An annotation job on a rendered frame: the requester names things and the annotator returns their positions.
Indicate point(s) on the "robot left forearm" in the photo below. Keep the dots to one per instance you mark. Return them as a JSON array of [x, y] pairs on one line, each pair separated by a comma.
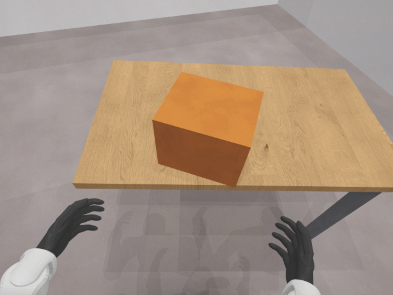
[[31, 275]]

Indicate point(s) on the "carton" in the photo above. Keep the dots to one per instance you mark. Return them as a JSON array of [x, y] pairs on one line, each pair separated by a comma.
[[205, 127]]

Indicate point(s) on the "robot right hand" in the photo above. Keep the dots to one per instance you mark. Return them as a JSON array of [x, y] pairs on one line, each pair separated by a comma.
[[299, 259]]

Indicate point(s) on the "table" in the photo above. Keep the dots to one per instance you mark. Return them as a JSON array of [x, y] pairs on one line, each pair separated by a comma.
[[314, 132]]

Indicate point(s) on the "robot left hand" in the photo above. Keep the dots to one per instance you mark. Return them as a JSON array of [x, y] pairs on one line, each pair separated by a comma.
[[67, 225]]

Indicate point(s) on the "robot right forearm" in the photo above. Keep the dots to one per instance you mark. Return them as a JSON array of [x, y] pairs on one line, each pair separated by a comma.
[[300, 287]]

